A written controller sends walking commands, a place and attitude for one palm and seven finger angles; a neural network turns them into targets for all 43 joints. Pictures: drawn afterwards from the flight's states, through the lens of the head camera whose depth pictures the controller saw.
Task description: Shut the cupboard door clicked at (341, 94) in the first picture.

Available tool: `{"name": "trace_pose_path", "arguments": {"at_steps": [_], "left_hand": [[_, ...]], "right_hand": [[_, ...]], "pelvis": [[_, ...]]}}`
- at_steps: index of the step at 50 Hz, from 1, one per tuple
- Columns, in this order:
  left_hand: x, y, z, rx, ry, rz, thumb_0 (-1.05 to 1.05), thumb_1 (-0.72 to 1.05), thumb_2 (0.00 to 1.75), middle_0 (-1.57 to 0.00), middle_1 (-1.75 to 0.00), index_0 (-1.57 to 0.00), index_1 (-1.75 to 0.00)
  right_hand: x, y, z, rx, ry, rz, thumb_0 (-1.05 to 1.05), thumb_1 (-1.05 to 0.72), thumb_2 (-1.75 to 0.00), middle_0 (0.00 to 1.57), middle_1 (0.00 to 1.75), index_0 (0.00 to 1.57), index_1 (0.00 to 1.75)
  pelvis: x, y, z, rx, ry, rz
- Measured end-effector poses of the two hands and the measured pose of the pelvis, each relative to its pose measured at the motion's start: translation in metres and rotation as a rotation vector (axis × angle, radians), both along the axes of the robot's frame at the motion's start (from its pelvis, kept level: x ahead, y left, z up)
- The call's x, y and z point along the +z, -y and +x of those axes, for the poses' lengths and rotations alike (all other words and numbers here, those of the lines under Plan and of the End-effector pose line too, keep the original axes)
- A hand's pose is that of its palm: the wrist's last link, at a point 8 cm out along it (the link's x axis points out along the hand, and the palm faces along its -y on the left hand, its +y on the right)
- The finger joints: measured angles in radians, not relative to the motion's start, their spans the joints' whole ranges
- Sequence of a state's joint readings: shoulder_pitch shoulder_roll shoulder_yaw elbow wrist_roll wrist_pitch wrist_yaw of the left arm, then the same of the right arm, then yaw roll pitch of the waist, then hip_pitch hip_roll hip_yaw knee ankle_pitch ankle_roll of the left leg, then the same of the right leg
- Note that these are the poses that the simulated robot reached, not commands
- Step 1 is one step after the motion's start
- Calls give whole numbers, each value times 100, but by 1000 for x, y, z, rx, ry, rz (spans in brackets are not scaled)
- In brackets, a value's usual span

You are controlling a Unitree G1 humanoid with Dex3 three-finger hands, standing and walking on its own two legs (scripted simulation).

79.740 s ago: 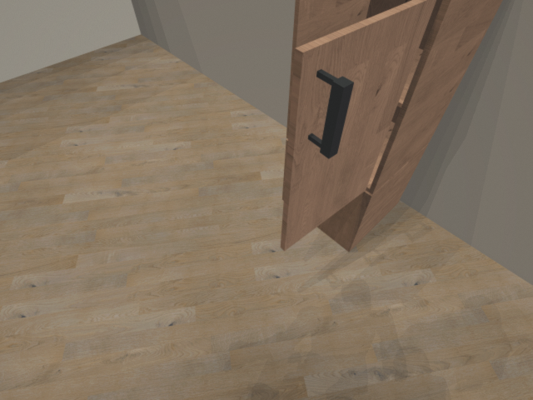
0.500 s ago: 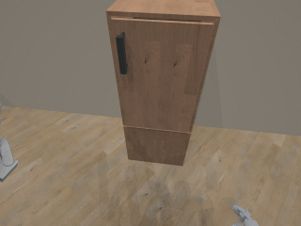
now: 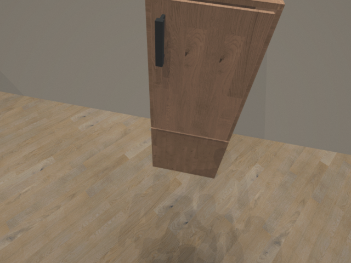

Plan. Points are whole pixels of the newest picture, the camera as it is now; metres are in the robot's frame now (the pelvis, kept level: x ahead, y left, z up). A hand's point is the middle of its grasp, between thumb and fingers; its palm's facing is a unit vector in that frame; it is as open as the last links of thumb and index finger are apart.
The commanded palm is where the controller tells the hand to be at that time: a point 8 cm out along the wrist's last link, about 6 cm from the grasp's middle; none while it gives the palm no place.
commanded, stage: let the arm hang, fingers relaxed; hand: left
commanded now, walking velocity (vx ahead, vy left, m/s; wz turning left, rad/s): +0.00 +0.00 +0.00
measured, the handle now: (161, 41) +0.75 +0.09 +0.13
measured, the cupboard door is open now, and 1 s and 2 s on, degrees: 0 0 0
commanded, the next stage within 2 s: look to check the result in 0.76 s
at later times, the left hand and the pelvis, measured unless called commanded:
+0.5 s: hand out of the picture -0.05 +0.17 -0.17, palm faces +0.04 -0.99 -0.15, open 7.4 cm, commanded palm none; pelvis +0.00 +0.02 +0.01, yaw -1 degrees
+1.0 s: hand out of the picture -0.03 +0.19 -0.17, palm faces +0.03 -0.98 -0.17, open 7.4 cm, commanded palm none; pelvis +0.01 +0.03 +0.01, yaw -1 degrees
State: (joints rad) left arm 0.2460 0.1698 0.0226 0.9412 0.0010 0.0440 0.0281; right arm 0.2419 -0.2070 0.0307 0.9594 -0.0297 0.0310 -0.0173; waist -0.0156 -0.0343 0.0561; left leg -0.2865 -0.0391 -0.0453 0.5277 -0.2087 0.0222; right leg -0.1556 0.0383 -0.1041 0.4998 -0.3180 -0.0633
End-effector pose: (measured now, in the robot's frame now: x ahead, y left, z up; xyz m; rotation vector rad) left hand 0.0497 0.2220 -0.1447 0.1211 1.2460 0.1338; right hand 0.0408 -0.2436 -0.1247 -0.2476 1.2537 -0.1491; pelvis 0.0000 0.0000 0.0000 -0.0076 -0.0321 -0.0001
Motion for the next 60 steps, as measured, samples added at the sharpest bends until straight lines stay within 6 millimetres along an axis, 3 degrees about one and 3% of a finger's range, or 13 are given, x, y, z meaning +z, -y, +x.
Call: {"name": "trace_pose_path", "arguments": {"at_steps": [4, 8, 14, 18, 24, 35, 49, 60], "left_hand": [[-2, -11, -55, 42, -149, 5, -1, 99, 90, -21, -30, -20, -30], [5, -19, -99, 61, -274, 21, -1, 96, 90, -20, -30, -20, -30], [14, -20, -128, 71, -354, 28, 0, 93, 90, -20, -30, -20, -30], [12, -16, -126, 68, -338, 15, 0, 92, 90, -20, -30, -20, -30], [5, -5, -103, 50, -267, -22, 0, 91, 90, -20, -30, -20, -30], [0, 2, -71, 27, -185, -51, 0, 91, 90, -20, -30, -20, -30], [6, -18, -78, 36, -234, 0, 0, 91, 90, -20, -30, -20, -30], [6, -15, -76, 35, -247, -4, 0, 91, 90, -20, -30, -20, -30]], "right_hand": [[-4, -13, -40, -25, -142, 16, 1, -91, -90, 20, 30, 20, 30], [-9, -27, -65, -58, -207, 46, 1, -91, -90, 20, 30, 20, 30], [-16, -48, -79, -87, -226, 90, 1, -91, -90, 20, 30, 20, 30], [-18, -58, -78, -95, -209, 109, 0, -91, -90, 21, 30, 20, 30], [-19, -66, -71, -100, -172, 115, 0, -91, -90, 21, 30, 20, 30], [-14, -63, -69, -115, -154, 90, 0, -91, -90, 20, 30, 20, 30], [-15, -62, -66, -115, -179, 92, 0, -91, -90, 20, 30, 20, 30], [-15, -60, -53, -106, -167, 90, 0, -91, -90, 20, 30, 20, 30]], "pelvis": [[4, -2, -1, 4, -1, -8], [7, -8, -2, -1, 3, -10], [8, -16, -3, -12, 8, -7], [8, -20, -4, -17, 11, -5], [8, -23, -4, -22, 10, -1], [8, -26, -2, -24, 0, 1], [9, -27, 6, -24, -1, 2], [9, -27, 12, -25, 2, 3]]}}
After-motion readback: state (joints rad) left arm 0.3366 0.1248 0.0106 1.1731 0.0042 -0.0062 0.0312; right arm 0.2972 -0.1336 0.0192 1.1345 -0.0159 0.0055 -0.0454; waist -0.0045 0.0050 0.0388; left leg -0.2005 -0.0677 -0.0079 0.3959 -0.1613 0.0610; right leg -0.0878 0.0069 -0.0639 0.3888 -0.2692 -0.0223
